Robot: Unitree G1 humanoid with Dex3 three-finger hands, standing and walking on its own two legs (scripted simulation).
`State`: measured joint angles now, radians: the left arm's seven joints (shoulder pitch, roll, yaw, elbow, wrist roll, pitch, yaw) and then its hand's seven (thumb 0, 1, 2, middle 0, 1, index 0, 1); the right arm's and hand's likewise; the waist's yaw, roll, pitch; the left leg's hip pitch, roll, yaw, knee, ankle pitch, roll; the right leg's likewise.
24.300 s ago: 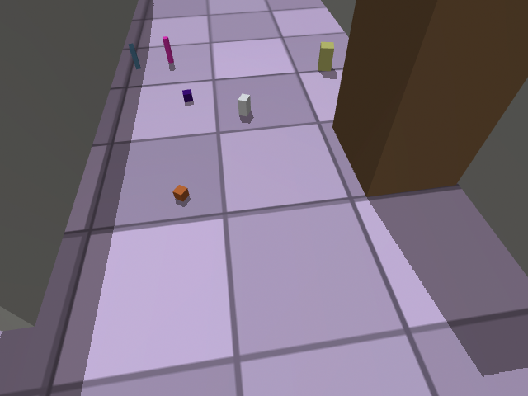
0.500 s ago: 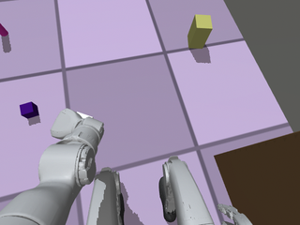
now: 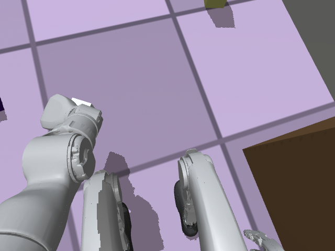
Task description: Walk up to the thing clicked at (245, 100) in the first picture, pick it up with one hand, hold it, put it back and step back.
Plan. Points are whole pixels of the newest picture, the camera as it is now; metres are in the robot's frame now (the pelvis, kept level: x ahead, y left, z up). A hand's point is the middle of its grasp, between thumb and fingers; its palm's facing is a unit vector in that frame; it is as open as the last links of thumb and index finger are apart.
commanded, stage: crouch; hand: left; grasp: from above
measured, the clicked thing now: (83, 120) +0.47 +0.17 -0.21
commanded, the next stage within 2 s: lower in 0.92 s
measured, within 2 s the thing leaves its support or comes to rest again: rests again in 1.56 s
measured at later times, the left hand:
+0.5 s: hand (84, 126) +0.45 +0.16 -0.20, palm faces -0.18 -0.44 -0.88, open 8.7 cm
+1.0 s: hand (87, 126) +0.46 +0.17 -0.24, palm faces -0.16 -0.45 -0.88, open 8.6 cm
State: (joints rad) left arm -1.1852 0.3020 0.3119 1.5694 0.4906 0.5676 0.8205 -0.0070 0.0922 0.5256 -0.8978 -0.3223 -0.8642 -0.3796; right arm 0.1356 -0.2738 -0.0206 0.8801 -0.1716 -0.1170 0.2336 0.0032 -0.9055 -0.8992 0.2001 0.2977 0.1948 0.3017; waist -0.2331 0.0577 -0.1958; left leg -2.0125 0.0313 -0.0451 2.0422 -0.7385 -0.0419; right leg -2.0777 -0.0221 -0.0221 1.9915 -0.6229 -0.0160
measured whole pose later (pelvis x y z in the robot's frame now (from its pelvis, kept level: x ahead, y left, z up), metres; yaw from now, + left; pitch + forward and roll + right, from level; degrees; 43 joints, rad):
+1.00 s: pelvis -0.03 +0.01 -0.09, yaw -2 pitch +35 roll -4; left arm -1.36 0.48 0.41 1.80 0.56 0.50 0.86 -0.03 0.11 0.50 -0.97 -0.16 -0.90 -0.29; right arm 0.12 -0.34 -0.02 0.98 -0.25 -0.23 0.39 0.00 -0.91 -0.90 0.20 0.30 0.19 0.30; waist -0.32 0.06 -0.01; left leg -2.25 0.01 -0.09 2.34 -0.70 -0.03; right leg -2.29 -0.03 -0.05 2.23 -0.56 0.00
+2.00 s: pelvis -0.02 +0.01 -0.11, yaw -5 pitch +31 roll -7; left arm -1.39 0.61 0.36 1.86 0.40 0.42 0.96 -0.03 0.15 0.33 -1.08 0.00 -1.03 -0.14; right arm 0.05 -0.41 0.15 0.84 -0.27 -0.22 0.51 0.00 -0.92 -0.90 0.19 0.30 0.19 0.30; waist -0.40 0.02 0.18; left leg -2.26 -0.01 -0.16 2.45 -0.74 -0.04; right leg -2.27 -0.04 -0.10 2.31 -0.59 0.00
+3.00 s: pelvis -0.02 +0.02 -0.12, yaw -6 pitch +29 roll -11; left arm -1.35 0.64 0.33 1.77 0.33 0.43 0.96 0.00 -0.35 0.88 -0.45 -0.54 -0.33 -0.68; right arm 0.06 -0.44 0.21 0.76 -0.22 -0.20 0.58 0.00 -0.92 -0.91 0.19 0.30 0.19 0.30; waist -0.42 -0.01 0.26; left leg -2.25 -0.03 -0.20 2.49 -0.76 -0.03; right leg -2.22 -0.05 -0.14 2.31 -0.61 0.01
